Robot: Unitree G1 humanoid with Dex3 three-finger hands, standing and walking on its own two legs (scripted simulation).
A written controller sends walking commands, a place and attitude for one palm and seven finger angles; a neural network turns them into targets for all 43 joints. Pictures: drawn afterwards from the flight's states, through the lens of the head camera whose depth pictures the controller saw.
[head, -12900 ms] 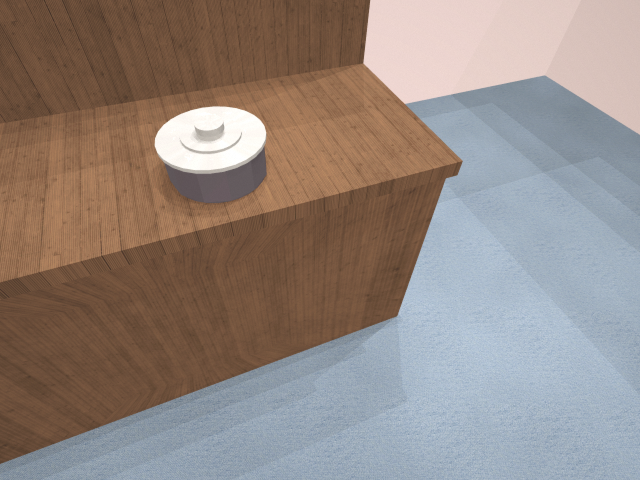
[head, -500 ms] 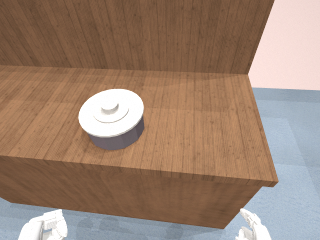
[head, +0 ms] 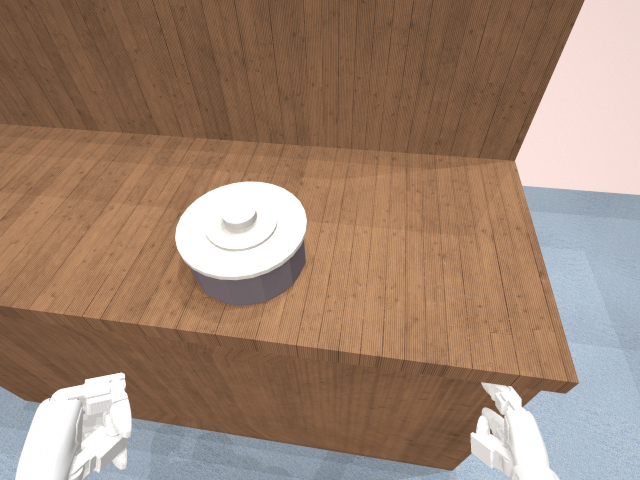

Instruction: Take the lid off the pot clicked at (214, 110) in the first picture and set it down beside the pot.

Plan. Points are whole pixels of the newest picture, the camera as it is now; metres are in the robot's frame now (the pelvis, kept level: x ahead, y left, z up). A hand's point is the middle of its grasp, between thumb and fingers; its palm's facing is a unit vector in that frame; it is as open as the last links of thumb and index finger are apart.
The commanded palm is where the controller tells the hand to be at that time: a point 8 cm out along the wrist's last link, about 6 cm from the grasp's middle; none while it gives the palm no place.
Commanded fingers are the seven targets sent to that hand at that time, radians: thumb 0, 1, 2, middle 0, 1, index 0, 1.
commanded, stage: raise the hand higher, near the body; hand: left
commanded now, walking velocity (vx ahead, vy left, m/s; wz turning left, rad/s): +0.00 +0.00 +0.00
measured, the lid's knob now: (239, 214) +0.46 +0.19 +0.06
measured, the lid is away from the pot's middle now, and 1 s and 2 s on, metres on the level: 0.00 0.00 0.00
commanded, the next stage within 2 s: reach forward and open the fingers in 0.20 s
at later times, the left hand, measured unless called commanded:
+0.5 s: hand (85, 414) +0.15 +0.26 +0.08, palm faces -0.04 -0.30 -0.95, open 2.9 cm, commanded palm +0.13 +0.27 +0.13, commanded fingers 0.00 0.58 1.00 -1.16 -1.11 -1.16 -1.11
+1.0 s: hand (91, 388) +0.17 +0.26 +0.09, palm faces -0.28 -0.10 -0.96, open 6.6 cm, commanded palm +0.17 +0.27 +0.16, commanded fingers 0.00 -0.13 1.20 -0.84 -0.22 -0.84 -0.22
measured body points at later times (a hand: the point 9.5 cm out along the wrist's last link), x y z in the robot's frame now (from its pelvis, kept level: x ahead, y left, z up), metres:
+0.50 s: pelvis -0.03 +0.01 -0.01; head -0.01 -0.03 +0.44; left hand +0.15 +0.27 +0.13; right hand +0.17 -0.22 -0.11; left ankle -0.03 +0.12 -0.74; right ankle -0.05 -0.10 -0.74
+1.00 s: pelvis -0.06 +0.00 +0.00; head -0.02 -0.04 +0.45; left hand +0.18 +0.26 +0.14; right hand +0.16 -0.22 -0.11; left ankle -0.03 +0.12 -0.74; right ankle -0.05 -0.11 -0.74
